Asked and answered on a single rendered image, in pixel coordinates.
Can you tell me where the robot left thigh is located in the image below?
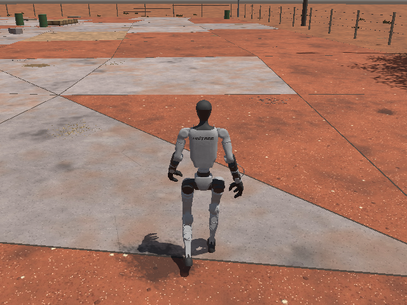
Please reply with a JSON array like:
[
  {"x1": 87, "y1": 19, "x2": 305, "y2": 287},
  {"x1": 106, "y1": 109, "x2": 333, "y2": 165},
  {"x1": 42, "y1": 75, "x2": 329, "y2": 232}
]
[{"x1": 181, "y1": 178, "x2": 195, "y2": 225}]

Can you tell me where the right robot upper arm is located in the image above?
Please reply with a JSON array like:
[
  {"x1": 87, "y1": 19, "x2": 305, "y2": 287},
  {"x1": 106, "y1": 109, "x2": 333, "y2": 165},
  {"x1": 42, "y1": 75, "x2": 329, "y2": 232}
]
[{"x1": 217, "y1": 128, "x2": 234, "y2": 164}]

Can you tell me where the left robot forearm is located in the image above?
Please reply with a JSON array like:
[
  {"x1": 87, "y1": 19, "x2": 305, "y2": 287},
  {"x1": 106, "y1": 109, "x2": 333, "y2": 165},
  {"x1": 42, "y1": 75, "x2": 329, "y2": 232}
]
[{"x1": 169, "y1": 152, "x2": 179, "y2": 173}]

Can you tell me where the right robot hand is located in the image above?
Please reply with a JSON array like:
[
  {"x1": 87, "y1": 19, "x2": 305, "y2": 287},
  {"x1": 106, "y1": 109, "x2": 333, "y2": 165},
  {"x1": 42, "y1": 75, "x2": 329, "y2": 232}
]
[{"x1": 229, "y1": 181, "x2": 244, "y2": 198}]

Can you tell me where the left robot hand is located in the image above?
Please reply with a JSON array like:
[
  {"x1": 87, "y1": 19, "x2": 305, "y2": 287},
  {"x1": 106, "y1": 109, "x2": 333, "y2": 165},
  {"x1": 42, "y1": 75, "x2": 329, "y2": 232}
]
[{"x1": 168, "y1": 170, "x2": 183, "y2": 182}]

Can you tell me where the robot right thigh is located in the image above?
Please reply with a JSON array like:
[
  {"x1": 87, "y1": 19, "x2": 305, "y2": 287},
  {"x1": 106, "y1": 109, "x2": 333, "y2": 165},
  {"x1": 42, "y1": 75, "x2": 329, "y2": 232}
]
[{"x1": 209, "y1": 177, "x2": 225, "y2": 215}]

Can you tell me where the robot thigh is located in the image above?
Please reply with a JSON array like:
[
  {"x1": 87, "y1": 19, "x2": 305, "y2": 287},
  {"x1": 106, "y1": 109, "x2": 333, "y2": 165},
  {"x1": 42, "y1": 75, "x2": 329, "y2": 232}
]
[
  {"x1": 209, "y1": 177, "x2": 225, "y2": 215},
  {"x1": 181, "y1": 178, "x2": 195, "y2": 225}
]

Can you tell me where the right robot forearm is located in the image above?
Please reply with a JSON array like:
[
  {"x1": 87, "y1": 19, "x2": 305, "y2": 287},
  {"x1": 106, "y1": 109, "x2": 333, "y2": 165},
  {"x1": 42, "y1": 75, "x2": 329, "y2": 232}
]
[{"x1": 228, "y1": 154, "x2": 242, "y2": 184}]

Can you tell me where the left robot upper arm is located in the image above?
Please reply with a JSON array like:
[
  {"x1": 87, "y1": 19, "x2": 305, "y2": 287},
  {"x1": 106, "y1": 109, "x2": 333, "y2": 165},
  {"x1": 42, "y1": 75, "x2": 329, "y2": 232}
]
[{"x1": 173, "y1": 128, "x2": 191, "y2": 162}]

